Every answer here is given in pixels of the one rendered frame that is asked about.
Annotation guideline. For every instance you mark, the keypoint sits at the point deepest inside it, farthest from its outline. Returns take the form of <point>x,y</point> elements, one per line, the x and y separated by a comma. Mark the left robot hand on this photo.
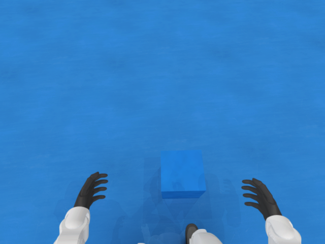
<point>85,197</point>

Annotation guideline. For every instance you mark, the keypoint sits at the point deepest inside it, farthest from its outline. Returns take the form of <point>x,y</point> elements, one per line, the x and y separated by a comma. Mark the carton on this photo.
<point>182,174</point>

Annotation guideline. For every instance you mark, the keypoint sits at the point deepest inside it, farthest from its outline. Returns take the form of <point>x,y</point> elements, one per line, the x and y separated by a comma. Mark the right robot hand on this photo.
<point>266,203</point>

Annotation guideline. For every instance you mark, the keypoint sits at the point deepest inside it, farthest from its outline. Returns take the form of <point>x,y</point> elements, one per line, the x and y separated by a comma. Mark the robot right forearm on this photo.
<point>280,230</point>

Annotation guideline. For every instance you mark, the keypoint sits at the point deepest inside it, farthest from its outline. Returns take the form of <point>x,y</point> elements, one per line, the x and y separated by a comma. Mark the robot right foot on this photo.
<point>190,229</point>

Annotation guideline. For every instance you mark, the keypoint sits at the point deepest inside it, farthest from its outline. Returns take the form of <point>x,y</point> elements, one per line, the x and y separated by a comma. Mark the robot left forearm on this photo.
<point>74,229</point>

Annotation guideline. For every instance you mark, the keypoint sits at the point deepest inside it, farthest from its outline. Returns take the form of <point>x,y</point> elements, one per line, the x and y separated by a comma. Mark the robot right thigh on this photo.
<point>204,238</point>

